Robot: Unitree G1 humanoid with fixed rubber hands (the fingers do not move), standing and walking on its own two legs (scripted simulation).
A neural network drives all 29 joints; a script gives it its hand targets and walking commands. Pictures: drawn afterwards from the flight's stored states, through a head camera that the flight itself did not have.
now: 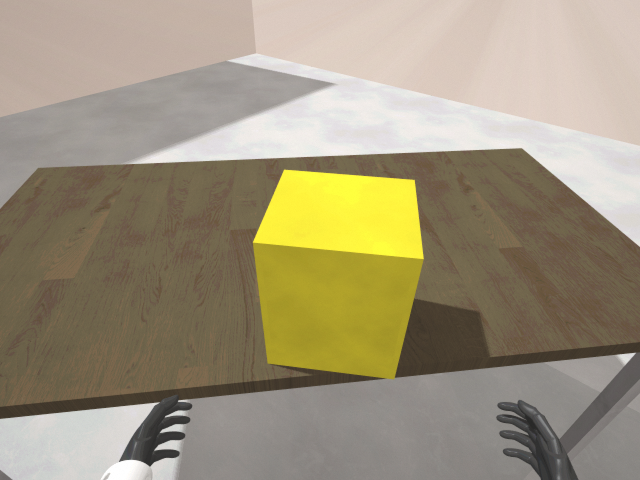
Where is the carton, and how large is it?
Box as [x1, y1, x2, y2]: [253, 170, 423, 378]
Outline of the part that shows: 284,170 253,241 268,363 393,378 423,259 414,180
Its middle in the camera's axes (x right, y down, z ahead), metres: +0.03 +0.05 +0.64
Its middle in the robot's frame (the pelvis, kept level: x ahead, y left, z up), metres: +0.45 +0.01 +0.03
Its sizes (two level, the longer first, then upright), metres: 0.213 0.194 0.264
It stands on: a table, 0.66 m high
